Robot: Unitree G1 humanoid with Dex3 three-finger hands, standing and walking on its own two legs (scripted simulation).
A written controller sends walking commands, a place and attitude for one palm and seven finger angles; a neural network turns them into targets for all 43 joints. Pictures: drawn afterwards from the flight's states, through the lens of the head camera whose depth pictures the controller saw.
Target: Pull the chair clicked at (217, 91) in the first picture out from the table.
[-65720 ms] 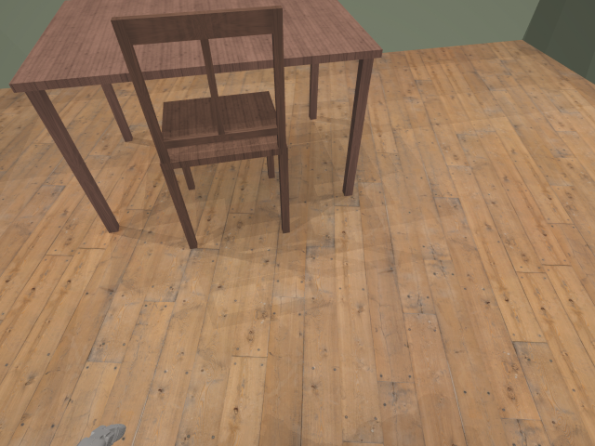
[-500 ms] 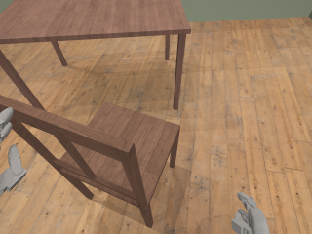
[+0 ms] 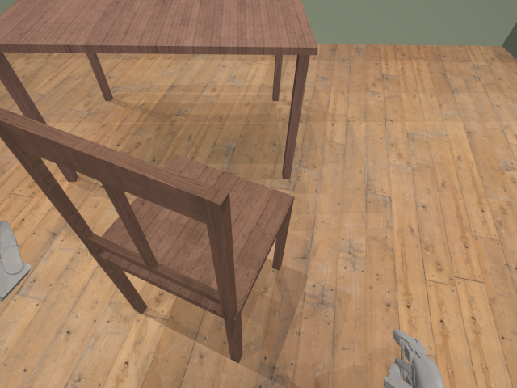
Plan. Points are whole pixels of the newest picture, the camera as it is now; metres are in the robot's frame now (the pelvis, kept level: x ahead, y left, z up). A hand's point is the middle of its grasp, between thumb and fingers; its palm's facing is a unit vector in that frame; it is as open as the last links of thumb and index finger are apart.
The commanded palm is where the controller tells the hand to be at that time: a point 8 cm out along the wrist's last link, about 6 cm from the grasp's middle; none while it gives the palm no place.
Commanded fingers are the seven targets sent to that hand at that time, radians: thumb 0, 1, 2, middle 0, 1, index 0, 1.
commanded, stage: step back with the hand held close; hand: left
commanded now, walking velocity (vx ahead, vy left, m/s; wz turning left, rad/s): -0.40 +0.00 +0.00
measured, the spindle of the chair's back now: (134, 229) +0.40 +0.27 -0.06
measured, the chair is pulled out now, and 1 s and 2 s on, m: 0.63 0.63 0.63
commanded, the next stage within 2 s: stop stepping back and stand still in 0.82 s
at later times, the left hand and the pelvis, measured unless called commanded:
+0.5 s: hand (0, 301) +0.17 +0.26 +0.18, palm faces +0.45 -0.74 -0.51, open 7.5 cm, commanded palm +0.11 +0.29 +0.19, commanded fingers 0.00 0.90 0.90 -0.20 -0.30 -0.20 -0.30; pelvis -0.03 -0.01 -0.01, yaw -1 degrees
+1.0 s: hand out of the picture +0.07 +0.22 +0.18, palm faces +0.31 -0.83 -0.45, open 7.5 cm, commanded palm +0.01 +0.27 +0.19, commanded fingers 0.00 0.90 0.90 -0.20 -0.30 -0.20 -0.30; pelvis -0.15 -0.02 +0.01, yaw -4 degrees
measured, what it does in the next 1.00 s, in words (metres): walks backwards: right foot, then left foot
